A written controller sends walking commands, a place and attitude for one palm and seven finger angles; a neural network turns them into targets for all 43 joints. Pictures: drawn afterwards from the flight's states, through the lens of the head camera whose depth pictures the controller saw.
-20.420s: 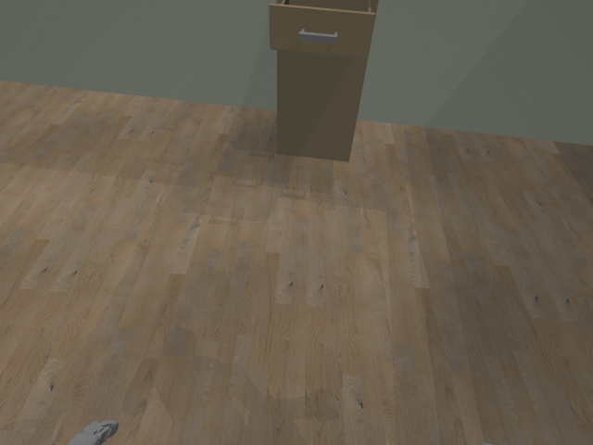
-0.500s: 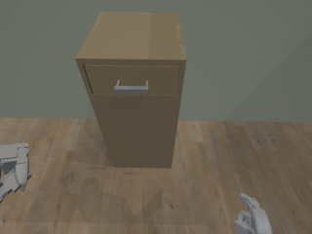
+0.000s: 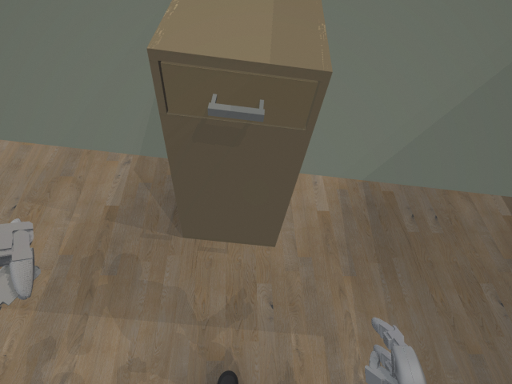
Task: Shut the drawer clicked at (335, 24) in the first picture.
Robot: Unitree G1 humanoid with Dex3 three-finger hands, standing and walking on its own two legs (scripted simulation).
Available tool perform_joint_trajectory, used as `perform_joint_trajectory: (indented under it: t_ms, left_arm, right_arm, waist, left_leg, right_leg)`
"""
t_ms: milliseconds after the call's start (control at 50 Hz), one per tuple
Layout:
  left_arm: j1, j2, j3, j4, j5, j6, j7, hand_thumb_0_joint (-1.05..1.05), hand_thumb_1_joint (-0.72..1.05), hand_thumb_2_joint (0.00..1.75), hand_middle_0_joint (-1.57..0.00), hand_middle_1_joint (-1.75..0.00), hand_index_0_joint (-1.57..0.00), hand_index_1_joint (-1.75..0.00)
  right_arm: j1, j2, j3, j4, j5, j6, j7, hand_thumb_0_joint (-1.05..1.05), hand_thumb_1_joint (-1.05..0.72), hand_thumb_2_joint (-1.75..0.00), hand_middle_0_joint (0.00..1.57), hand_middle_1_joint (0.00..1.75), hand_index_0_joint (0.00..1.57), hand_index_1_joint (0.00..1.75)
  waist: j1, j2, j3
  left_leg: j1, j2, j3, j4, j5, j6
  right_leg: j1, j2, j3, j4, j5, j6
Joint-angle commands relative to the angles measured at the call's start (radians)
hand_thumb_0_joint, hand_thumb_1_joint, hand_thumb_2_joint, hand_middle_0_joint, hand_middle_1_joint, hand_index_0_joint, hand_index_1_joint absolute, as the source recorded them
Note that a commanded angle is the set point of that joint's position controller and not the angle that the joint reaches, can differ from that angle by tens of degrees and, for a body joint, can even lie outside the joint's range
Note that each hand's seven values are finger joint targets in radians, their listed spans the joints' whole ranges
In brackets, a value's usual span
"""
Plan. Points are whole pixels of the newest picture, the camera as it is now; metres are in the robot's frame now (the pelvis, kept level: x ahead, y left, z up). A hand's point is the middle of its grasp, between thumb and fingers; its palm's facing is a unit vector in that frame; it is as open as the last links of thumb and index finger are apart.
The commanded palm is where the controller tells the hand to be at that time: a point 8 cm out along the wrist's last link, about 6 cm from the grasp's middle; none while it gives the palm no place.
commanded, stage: step back with the hand held close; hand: left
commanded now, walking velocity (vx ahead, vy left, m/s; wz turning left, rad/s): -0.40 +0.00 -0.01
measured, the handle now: (237, 106) +0.69 +0.11 -0.01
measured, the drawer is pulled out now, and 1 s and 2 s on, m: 0.00 0.00 0.00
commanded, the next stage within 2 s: stop stepping back and stand still in 0.16 s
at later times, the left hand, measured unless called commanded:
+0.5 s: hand out of the picture +0.05 +0.25 +0.14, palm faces +0.48 -0.81 -0.34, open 3.2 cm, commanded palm -0.01 +0.27 +0.17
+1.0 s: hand out of the picture -0.01 +0.26 +0.14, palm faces +0.41 -0.84 -0.35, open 3.2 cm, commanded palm -0.07 +0.30 +0.17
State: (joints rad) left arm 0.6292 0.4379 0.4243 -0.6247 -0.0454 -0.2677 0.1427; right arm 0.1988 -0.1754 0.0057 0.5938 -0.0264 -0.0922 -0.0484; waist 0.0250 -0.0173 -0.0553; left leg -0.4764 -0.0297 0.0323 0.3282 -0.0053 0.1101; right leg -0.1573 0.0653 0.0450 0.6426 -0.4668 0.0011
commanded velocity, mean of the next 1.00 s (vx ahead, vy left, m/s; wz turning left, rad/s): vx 0.05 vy -0.01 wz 0.01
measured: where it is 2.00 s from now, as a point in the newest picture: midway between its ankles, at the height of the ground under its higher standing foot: outside the picture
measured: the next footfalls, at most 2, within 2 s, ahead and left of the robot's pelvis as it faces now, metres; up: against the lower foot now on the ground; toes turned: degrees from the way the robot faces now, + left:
right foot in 0.20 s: -0.15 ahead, -0.11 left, +0.00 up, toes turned -1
left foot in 0.52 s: -0.13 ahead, +0.14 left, +0.00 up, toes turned +5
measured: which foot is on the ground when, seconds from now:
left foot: down 0.00-0.24, up 0.26-0.50, down 0.52-0.74, up 0.76-0.98, down 1.00-1.00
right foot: up 0.00-0.18, down 0.20-1.00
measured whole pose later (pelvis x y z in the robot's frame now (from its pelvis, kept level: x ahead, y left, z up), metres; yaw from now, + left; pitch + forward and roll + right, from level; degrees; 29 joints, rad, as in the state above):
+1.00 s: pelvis -0.19 +0.02 -0.01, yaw +1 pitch -1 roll -1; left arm 0.59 0.33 0.31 -0.57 -0.02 -0.19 0.16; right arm 0.28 -0.23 0.00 0.63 -0.02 -0.10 -0.08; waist 0.01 -0.04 0.02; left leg -0.31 0.05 0.06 0.60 -0.38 0.04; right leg -0.28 -0.01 -0.09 0.57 -0.29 -0.03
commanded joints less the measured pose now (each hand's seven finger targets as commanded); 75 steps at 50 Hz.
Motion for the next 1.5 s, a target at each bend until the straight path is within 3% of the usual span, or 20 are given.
perform_joint_trajectory:
  t_ms: [0, 80, 180, 220, 240, 300, 460, 520, 560, 680, 740, 840, 940, 980, 1000, 1100, 1200, 1280, 1320, 1480]
  left_arm:
    - [-0.007, 0.138, 0.034, -0.266, -0.019, -0.063, -0.016, 0.0, 0.9, 0.9, -1.4, -1.6, -1.4, -1.6]
    - [0.05, 0.218, 0.121, -0.373, -0.043, -0.051, -0.018, 0.0, 0.9, 0.9, -1.4, -1.6, -1.4, -1.6]
    - [0.189, 0.282, 0.271, -0.366, -0.105, -0.029, -0.019, 0.0, 0.9, 0.9, -1.4, -1.6, -1.4, -1.6]
    - [0.152, 0.295, 0.287, -0.299, -0.114, -0.043, -0.013, 0.0, 0.9, 0.9, -1.4, -1.6, -1.4, -1.6]
    - [0.135, 0.213, 0.23, -0.177, -0.105, -0.021, -0.009, 0.0, 0.9, 0.9, -1.4, -1.6, -1.4, -1.6]
    - [0.078, 0.144, 0.179, -0.047, -0.065, 0.049, -0.017, 0.0, 0.9, 0.9, -1.4, -1.6, -1.4, -1.6]
    - [-0.217, 0.095, -0.046, -0.151, 0.024, 0.046, 0.034, 0.0, 0.9, 0.9, -1.4, -1.6, -1.4, -1.6]
    - [-0.177, 0.176, 0.051, -0.322, 0.025, -0.007, 0.04, 0.0, 0.9, 0.9, -1.4, -1.6, -1.4, -1.6]
    - [-0.066, 0.225, 0.129, -0.347, 0.021, -0.01, 0.032, 0.0, 0.9, 0.9, -1.4, -1.6, -1.4, -1.6]
    - [0.04, 0.1, 0.096, -0.101, -0.007, 0.013, 0.023, 0.0, 0.9, 0.9, -1.4, -1.6, -1.4, -1.6]
    - [-0.025, 0.118, 0.083, -0.017, -0.004, 0.034, 0.021, 0.0, 0.9, 0.9, -1.4, -1.6, -1.4, -1.6]
    - [-0.112, 0.075, 0.013, -0.045, 0.016, 0.009, 0.01, 0.0, 0.9, 0.9, -1.4, -1.6, -1.4, -1.6]
    - [-0.19, 0.109, 0.004, -0.273, 0.027, -0.015, 0.037, 0.0, 0.9, 0.9, -1.4, -1.6, -1.4, -1.6]
    - [-0.172, 0.115, 0.032, -0.387, 0.035, -0.038, 0.048, 0.0, 0.9, 0.9, -1.4, -1.6, -1.4, -1.6]
    - [-0.177, 0.142, 0.05, -0.388, 0.05, -0.045, 0.052, 0.0, 0.9, 0.9, -1.4, -1.6, -1.4, -1.6]
    - [0.033, 0.115, 0.109, -0.235, 0.021, -0.017, 0.036, 0.0, 0.9, 0.9, -1.4, -1.6, -1.4, -1.6]
    - [0.04, 0.093, 0.085, -0.105, 0.002, 0.009, 0.025, 0.0, 0.9, 0.9, -1.4, -1.6, -1.4, -1.6]
    - [-0.025, 0.135, 0.089, -0.13, 0.001, 0.013, 0.025, 0.0, 0.9, 0.9, -1.4, -1.6, -1.4, -1.6]
    - [-0.03, 0.111, 0.063, -0.158, -0.002, 0.018, 0.022, 0.0, 0.9, 0.9, -1.4, -1.6, -1.4, -1.6]
    - [0.047, 0.119, 0.094, -0.207, 0.01, -0.01, 0.029, 0.0, 0.9, 0.9, -1.4, -1.6, -1.4, -1.6]
  right_arm:
    - [-0.025, -0.17, -0.068, -0.088, -0.008, -0.068, 0.008, 0.0, -0.9, -0.9, 0.2, 0.3, 0.2, 0.3]
    - [-0.047, -0.161, -0.061, -0.127, -0.008, -0.067, 0.03, 0.0, -0.9, -0.9, 0.2, 0.3, 0.2, 0.3]
    - [-0.167, -0.152, -0.045, -0.209, -0.004, -0.008, 0.032, 0.0, -0.9, -0.9, 0.2, 0.3, 0.2, 0.3]
    - [-0.15, -0.143, -0.047, -0.19, 0.031, 0.034, 0.023, 0.0, -0.9, -0.9, 0.2, 0.3, 0.2, 0.3]
    - [-0.142, -0.162, -0.089, -0.14, 0.038, 0.042, 0.023, 0.0, -0.9, -0.9, 0.2, 0.3, 0.2, 0.3]
    - [-0.156, -0.099, -0.056, -0.153, 0.047, 0.058, 0.008, 0.0, -0.9, -0.9, 0.2, 0.3, 0.2, 0.3]
    - [-0.093, -0.172, -0.055, -0.127, 0.039, -0.062, -0.053, 0.0, -0.9, -0.9, 0.2, 0.3, 0.2, 0.3]
    - [-0.038, -0.182, -0.055, -0.153, 0.038, -0.081, -0.04, 0.0, -0.9, -0.9, 0.2, 0.3, 0.2, 0.3]
    - [-0.006, -0.138, -0.051, -0.136, 0.024, -0.096, -0.015, 0.0, -0.9, -0.9, 0.2, 0.3, 0.2, 0.3]
    - [-0.056, -0.158, -0.052, -0.136, 0.037, -0.083, 0.0, 0.0, -0.9, -0.9, 0.2, 0.3, 0.2, 0.3]
    - [-0.089, -0.146, -0.071, -0.15, 0.04, -0.045, -0.005, 0.0, -0.9, -0.9, 0.2, 0.3, 0.2, 0.3]
    - [-0.07, -0.124, -0.036, -0.113, 0.023, -0.026, -0.016, 0.0, -0.9, -0.9, 0.2, 0.3, 0.2, 0.3]
    - [-0.06, -0.14, -0.042, -0.116, 0.002, -0.084, -0.054, 0.0, -0.9, -0.9, 0.2, 0.3, 0.2, 0.3]
    - [-0.046, -0.173, -0.045, -0.138, 0.002, -0.1, -0.046, 0.0, -0.9, -0.9, 0.2, 0.3, 0.2, 0.3]
    - [-0.041, -0.141, -0.036, -0.133, -0.004, -0.109, -0.037, 0.0, -0.9, -0.9, 0.2, 0.3, 0.2, 0.3]
    - [-0.026, -0.121, -0.058, -0.106, 0.021, -0.114, 0.002, 0.0, -0.9, -0.9, 0.2, 0.3, 0.2, 0.3]
    - [-0.044, -0.152, -0.055, -0.12, 0.026, -0.081, -0.006, 0.0, -0.9, -0.9, 0.2, 0.3, 0.2, 0.3]
    - [-0.06, -0.127, -0.046, -0.128, 0.019, -0.062, -0.01, 0.0, -0.9, -0.9, 0.2, 0.3, 0.2, 0.3]
    - [-0.043, -0.121, -0.05, -0.107, 0.029, -0.066, -0.009, 0.0, -0.9, -0.9, 0.2, 0.3, 0.2, 0.3]
    - [-0.091, -0.126, -0.041, -0.135, 0.029, -0.065, -0.032, 0.0, -0.9, -0.9, 0.2, 0.3, 0.2, 0.3]
  waist:
    - [-0.008, 0.204, -0.301]
    - [0.004, 0.24, -0.422]
    - [0.031, 0.187, -0.28]
    - [-0.009, -0.201, -0.125]
    - [-0.001, -0.236, 0.011]
    - [-0.063, -0.055, 0.039]
    - [-0.017, -0.159, 0.017]
    - [-0.023, 0.152, -0.118]
    - [-0.026, 0.348, -0.134]
    - [-0.02, 0.126, 0.063]
    - [-0.001, -0.305, 0.132]
    - [-0.052, -0.135, 0.094]
    - [-0.046, 0.057, 0.04]
    - [-0.035, 0.456, 0.036]
    - [-0.045, 0.417, 0.084]
    - [-0.024, 0.228, 0.025]
    - [-0.031, 0.162, 0.04]
    - [-0.048, -0.098, 0.048]
    - [-0.04, -0.132, -0.024]
    - [-0.015, 0.161, -0.005]
  left_leg:
    - [0.729, 0.216, -0.205, 0.0, 0.577, -0.079]
    - [0.765, 0.225, -0.172, 0.011, 0.605, -0.055]
    - [0.256, 0.182, -0.088, -0.026, -0.175, -0.119]
    - [0.221, -0.002, -0.04, 0.587, -0.375, -0.171]
    - [0.023, -0.047, -0.095, 0.899, -0.484, -0.166]
    - [-0.08, 0.072, -0.083, 0.741, -0.311, -0.147]
    - [0.268, 0.055, 0.018, 0.073, -0.216, -0.045]
    - [0.557, 0.207, -0.135, 0.13, 0.358, 0.009]
    - [0.63, 0.236, -0.167, 0.114, 0.575, 0.017]
    - [0.036, 0.216, -0.061, 0.099, -0.366, -0.034]
    - [-0.168, 0.029, 0.001, 0.732, -0.566, -0.094]
    - [0.008, 0.105, -0.01, 0.62, -0.365, -0.095]
    - [0.379, 0.054, 0.046, 0.164, -0.359, -0.074]
    - [0.413, 0.348, -0.444, -0.121, -0.616, 0.037]
    - [0.302, 0.408, -0.54, -0.193, -0.561, 0.09]
    - [0.266, 0.294, -0.186, -0.029, -0.12, 0.021]
    - [0.098, 0.264, -0.087, 0.016, -0.247, -0.031]
    - [0.082, 0.086, 0.004, 0.265, -0.324, -0.1]
    - [0.164, 0.062, 0.01, 0.295, -0.305, -0.108]
    - [0.236, 0.162, -0.098, 0.066, 0.073, -0.075]
  right_leg:
    - [-0.25, 0.028, -0.026, -0.108, -0.003, 0.001]
    - [-0.206, 0.032, -0.029, -0.036, -0.036, 0.01]
    - [0.045, -0.034, -0.057, -0.282, 0.101, -0.042]
    - [-0.371, -0.439, 0.378, -0.605, -0.005, -0.145]
    - [-0.422, -0.485, 0.348, -0.574, 0.024, -0.178]
    - [-0.249, -0.292, 0.084, -0.356, 0.361, -0.126]
    - [-0.02, -0.228, 0.075, -0.238, 0.553, 0.02]
    - [-0.165, -0.11, -0.029, 0.047, 0.55, 0.059]
    - [-0.311, -0.065, -0.091, 0.107, 0.116, 0.023]
    - [0.065, -0.054, -0.109, -0.155, 0.117, -0.005]
    - [-0.099, -0.395, 0.547, -0.552, -0.411, -0.177]
    - [-0.21, -0.315, 0.159, -0.444, -0.088, -0.168]
    - [-0.292, -0.224, 0.035, -0.26, -0.182, -0.112]
    - [-0.428, -0.057, -0.095, 0.187, -0.119, -0.018]
    - [-0.423, -0.046, -0.044, 0.381, -0.082, -0.017]
    - [-0.265, -0.099, -0.081, 0.194, 0.076, 0.01]
    - [0.006, -0.048, -0.152, -0.106, 0.146, 0.014]
    - [-0.034, -0.251, 0.185, -0.338, 0.287, -0.088]
    - [-0.026, -0.274, 0.175, -0.327, 0.3, -0.103]
    - [0.008, -0.09, -0.068, -0.15, 0.41, 0.003]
